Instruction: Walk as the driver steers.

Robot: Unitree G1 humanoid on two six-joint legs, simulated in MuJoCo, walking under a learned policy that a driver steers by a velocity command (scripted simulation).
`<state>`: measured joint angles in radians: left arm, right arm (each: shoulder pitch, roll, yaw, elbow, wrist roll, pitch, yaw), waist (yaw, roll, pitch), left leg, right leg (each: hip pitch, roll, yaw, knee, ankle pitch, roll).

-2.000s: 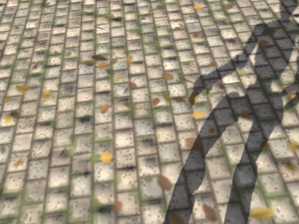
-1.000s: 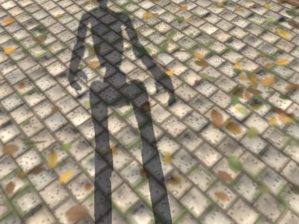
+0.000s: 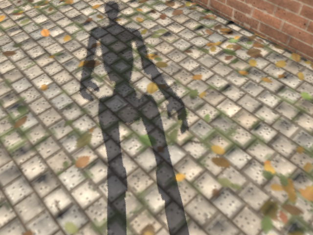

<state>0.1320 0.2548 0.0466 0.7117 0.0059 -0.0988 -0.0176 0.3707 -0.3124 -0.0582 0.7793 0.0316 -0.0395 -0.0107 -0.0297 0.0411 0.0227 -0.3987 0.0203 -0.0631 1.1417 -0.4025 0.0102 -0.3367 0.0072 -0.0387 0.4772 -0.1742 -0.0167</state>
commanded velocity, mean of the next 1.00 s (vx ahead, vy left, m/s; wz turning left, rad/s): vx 0.13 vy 0.00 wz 0.57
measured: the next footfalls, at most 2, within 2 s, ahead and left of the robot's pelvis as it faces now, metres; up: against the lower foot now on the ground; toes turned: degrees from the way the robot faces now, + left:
left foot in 0.32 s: +0.29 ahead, +0.15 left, +0.00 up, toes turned +13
right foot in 0.78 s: +0.34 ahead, -0.07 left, +0.00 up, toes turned +33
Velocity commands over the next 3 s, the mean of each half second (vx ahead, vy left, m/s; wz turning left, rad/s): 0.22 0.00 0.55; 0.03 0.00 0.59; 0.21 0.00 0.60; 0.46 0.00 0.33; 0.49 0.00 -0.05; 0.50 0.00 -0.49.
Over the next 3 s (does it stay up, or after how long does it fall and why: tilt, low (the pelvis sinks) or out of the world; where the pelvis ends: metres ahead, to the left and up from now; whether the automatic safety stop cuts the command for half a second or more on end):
stays up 0.72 0.79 0.01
